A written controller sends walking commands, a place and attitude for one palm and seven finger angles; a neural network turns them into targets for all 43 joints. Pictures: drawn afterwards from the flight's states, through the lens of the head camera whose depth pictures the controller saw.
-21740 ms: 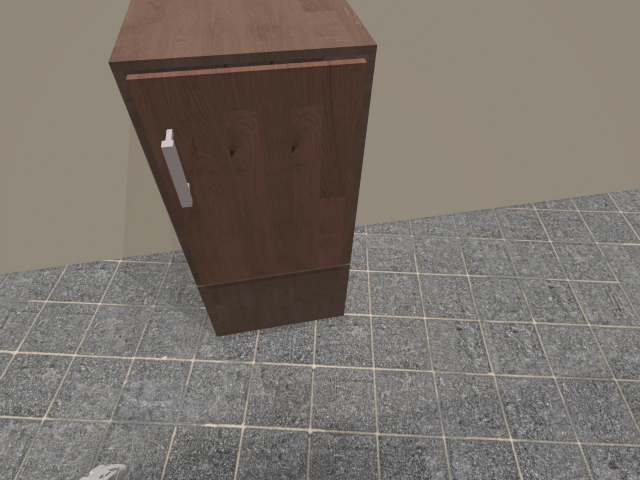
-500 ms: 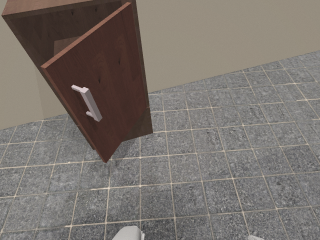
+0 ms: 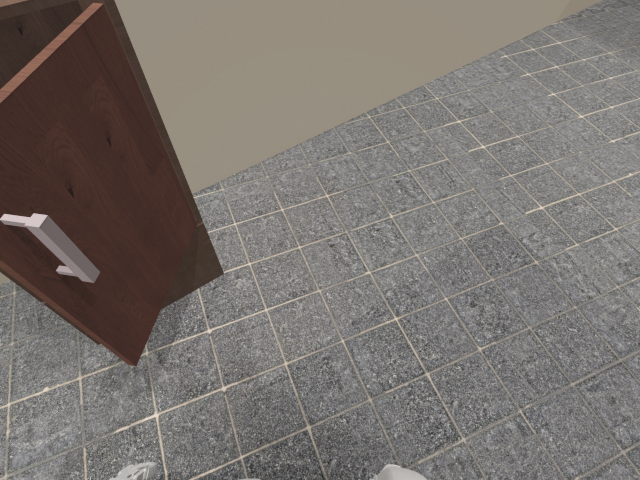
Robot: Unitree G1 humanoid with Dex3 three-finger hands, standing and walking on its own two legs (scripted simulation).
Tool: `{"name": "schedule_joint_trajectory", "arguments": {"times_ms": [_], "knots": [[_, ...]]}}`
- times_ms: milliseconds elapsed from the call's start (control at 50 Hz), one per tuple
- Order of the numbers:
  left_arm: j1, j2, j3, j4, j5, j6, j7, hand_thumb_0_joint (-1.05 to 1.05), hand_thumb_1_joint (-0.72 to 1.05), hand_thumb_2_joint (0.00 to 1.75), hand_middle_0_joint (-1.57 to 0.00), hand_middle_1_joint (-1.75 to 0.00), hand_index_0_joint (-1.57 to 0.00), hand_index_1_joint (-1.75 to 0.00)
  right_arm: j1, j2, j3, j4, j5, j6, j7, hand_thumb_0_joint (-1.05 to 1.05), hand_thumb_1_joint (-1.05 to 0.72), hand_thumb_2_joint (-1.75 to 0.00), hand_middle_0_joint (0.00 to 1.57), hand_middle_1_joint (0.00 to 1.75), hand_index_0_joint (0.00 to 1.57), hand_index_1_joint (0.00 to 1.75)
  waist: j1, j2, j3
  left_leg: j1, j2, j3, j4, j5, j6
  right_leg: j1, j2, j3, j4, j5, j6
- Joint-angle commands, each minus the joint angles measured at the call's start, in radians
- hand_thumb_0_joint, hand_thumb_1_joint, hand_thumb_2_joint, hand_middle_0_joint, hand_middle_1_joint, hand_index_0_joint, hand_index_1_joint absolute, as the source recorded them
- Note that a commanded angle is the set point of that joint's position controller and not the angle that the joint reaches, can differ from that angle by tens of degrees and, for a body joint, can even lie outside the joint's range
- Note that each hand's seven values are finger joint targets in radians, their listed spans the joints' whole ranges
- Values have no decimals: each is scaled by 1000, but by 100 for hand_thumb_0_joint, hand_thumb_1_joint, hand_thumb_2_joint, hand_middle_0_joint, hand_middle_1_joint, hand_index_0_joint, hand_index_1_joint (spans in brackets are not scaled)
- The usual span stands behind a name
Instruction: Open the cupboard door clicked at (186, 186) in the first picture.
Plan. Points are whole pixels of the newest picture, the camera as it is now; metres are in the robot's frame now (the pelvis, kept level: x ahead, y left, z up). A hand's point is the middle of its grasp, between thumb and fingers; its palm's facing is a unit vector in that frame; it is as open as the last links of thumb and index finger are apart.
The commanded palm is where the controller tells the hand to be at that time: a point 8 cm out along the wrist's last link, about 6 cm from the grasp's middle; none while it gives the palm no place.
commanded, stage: walk to a spot facing it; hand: left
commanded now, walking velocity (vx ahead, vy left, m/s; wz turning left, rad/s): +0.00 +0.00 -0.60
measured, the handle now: (53, 249) +0.38 +0.42 +0.00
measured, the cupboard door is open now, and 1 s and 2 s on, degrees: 45 45 45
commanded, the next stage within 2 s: turn to face it in 1.96 s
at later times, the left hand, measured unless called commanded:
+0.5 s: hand (226, 440) +0.18 +0.15 -0.16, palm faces -0.28 -0.94 -0.18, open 7.4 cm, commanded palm none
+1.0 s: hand (278, 390) +0.26 +0.09 -0.19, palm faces -0.51 -0.84 -0.16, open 7.4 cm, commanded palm none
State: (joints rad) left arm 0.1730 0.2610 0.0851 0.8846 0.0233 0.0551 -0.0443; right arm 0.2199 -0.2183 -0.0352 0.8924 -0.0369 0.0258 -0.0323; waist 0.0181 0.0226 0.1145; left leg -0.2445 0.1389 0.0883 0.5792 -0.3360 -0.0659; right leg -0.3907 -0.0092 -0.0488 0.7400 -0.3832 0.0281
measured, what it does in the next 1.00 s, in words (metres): walks ahead, turning right: right foot, then left foot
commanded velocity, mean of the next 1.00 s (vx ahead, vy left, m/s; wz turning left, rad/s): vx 0.21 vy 0.00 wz -0.55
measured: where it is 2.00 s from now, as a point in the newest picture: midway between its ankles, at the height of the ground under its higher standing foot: (461, 382)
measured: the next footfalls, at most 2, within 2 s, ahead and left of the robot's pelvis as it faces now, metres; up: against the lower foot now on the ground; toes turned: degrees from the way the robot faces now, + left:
right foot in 0.04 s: +0.06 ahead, -0.13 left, +0.00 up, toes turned -4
left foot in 0.34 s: +0.09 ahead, +0.12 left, +0.00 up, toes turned -9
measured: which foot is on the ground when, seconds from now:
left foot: down 0.00-0.02, up 0.04-0.32, down 0.34-0.62, up 0.64-0.94, down 0.96-1.00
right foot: up 0.00-0.02, down 0.04-0.34, up 0.36-0.60, down 0.62-0.96, up 0.98-1.00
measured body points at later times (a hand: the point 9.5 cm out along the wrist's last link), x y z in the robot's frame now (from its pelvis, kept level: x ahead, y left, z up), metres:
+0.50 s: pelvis +0.02 -0.01 +0.01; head +0.07 -0.01 +0.46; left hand +0.19 +0.20 -0.14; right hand -0.01 -0.25 -0.13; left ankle +0.05 +0.12 -0.73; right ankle -0.02 -0.13 -0.68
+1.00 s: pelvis +0.16 -0.07 -0.01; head +0.20 -0.07 +0.44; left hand +0.29 +0.14 -0.17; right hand +0.11 -0.35 -0.12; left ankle +0.28 -0.02 -0.73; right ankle +0.00 -0.13 -0.71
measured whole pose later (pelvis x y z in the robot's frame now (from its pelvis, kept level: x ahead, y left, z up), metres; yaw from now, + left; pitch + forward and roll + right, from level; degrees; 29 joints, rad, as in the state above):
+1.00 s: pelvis +0.16 -0.07 -0.01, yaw -35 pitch +1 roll -1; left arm 0.34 0.21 0.07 1.02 0.02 0.01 -0.03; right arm 0.16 -0.22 -0.05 0.88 -0.04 -0.07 0.00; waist 0.02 -0.03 0.06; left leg -0.41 0.07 0.09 0.63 -0.23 0.00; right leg -0.21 0.03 0.07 0.78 -0.49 -0.02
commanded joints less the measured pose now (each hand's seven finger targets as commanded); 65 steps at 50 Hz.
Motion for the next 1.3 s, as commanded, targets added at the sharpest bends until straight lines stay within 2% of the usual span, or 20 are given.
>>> {"name": "schedule_joint_trajectory", "arguments": {"times_ms": [0,40,260,300,320,420,500,560,580,600,620,720,840,900,920,940,960,1040,1080,1280], "knots": [[144,244,50,-28,11,-45,26,0,90,90,-20,-30,-20,-30,23,-110,-40,-103,28,-14,4,0,-90,-90,20,30,20,30,44,-327,-186,-335,-52,112,348,-154,-5,445,-309,441,-393,493,-164],[161,239,52,-21,0,-32,52,0,90,90,-20,-30,-20,-30,-61,-128,-43,-118,29,1,-5,0,-90,-90,20,30,20,30,78,-289,-178,-359,-54,-85,588,-286,16,317,-339,506,-409,380,-270],[-37,160,33,-62,-3,-21,53,0,90,90,-20,-30,-20,-30,105,-84,-32,-29,32,-20,-4,0,-90,-90,20,30,20,30,-56,-162,-164,21,-111,-48,-34,38,18,66,-140,382,-307,315,-160],[-24,56,10,-97,-18,-12,38,0,90,90,-20,-30,-20,-30,153,-230,-55,-26,8,-37,-12,0,-90,-90,20,30,20,30,-69,259,-151,192,225,-428,-319,18,141,-216,80,178,-13,-67,-40],[-55,73,12,-120,-10,-18,29,0,90,90,-20,-30,-20,-30,153,-267,-60,-47,3,-35,-22,0,-90,-90,20,30,20,30,-75,244,-125,76,371,-532,-373,48,240,-210,66,92,223,-219,-11],[-73,29,11,-91,1,-20,-7,0,90,90,-20,-30,-20,-30,59,-171,-36,-59,-6,-46,-11,0,-90,-90,20,30,20,30,-32,178,-106,82,177,-136,-295,156,165,-174,-30,23,257,-50,13],[-124,8,-2,-99,2,-38,-19,0,90,90,-20,-30,-20,-30,150,-197,-52,-17,-5,-48,0,0,-90,-90,20,30,20,30,-84,176,-117,114,197,-64,-264,83,160,-56,0,-67,-10,-74,-12],[-13,34,12,-55,5,-50,-15,0,90,90,-20,-30,-20,-30,124,-195,-56,-17,1,-45,10,0,-90,-90,20,30,20,30,-22,107,-139,-9,166,20,-106,-25,105,205,37,-109,-230,41,-41],[113,97,32,-15,7,-59,-5,0,90,90,-20,-30,-20,-30,84,-166,-50,-38,12,-46,17,0,-90,-90,20,30,20,30,49,-43,-175,-194,99,99,75,-87,61,435,-53,27,-331,-35,-88],[247,240,64,25,10,-67,15,0,90,90,-20,-30,-20,-30,-23,-77,-28,-100,29,-47,29,0,-90,-90,20,30,20,30,130,-429,-164,-513,-61,174,402,-355,2,591,-339,517,-482,-101,-222],[297,258,65,32,-9,-69,32,0,90,90,-20,-30,-20,-30,-123,-131,-31,-141,19,-46,24,0,-90,-90,20,30,20,30,160,-345,-117,-605,-44,-20,540,-338,8,534,-409,648,-530,-61,-297],[108,130,30,3,1,-95,40,0,90,90,-20,-30,-20,-30,-75,-87,-43,-68,13,-46,42,0,-90,-90,20,30,20,30,11,-178,-64,-396,-18,-45,423,-31,-7,269,-230,320,-500,124,-235],[105,150,34,30,4,-102,27,0,90,90,-20,-30,-20,-30,-74,-64,-39,-73,19,-67,50,0,-90,-90,20,30,20,30,-8,-160,-57,-197,-83,-9,128,49,6,193,-191,303,-479,89,-218],[51,122,32,24,-2,-97,27,0,90,90,-20,-30,-20,-30,77,-110,-45,-21,18,-88,33,0,-90,-90,20,30,20,30,-94,-85,-79,120,-94,-9,-70,117,17,39,-125,253,-344,81,-168],[62,67,22,16,-6,-95,23,0,90,90,-20,-30,-20,-30,217,-191,-64,23,7,-98,17,0,-90,-90,20,30,20,30,-147,105,-159,320,27,-172,-157,-34,56,-73,-34,187,-95,72,-125],[109,6,4,4,-13,-94,14,0,90,90,-20,-30,-20,-30,359,-305,-87,44,-12,-102,8,0,-90,-90,20,30,20,30,-177,385,-257,459,328,-563,-289,-184,161,-260,93,24,292,-218,-64],[48,35,7,-24,-5,-103,11,0,90,90,-20,-30,-20,-30,365,-287,-70,43,-10,-92,2,0,-90,-90,20,30,20,30,-175,244,-221,374,395,-691,-370,-269,231,-324,46,113,454,-201,-78],[49,-6,7,24,12,-89,-10,0,90,90,-20,-30,-20,-30,136,-113,-23,9,0,-112,3,0,-90,-90,20,30,20,30,-33,152,-64,101,232,-252,-370,38,140,-314,-84,82,557,104,-51],[37,-29,-2,23,11,-74,-14,0,90,90,-20,-30,-20,-30,178,-97,-19,38,5,-122,2,0,-90,-90,20,30,20,30,-34,113,-101,138,199,-126,-359,243,153,-296,-85,58,466,136,-37],[-172,-41,-18,-27,9,-73,-11,0,90,90,-20,-30,-20,-30,283,-90,-21,127,-6,-96,17,0,-90,-90,20,30,20,30,-69,96,-33,130,201,58,-351,296,159,-80,-44,-78,-60,177,-64]]}}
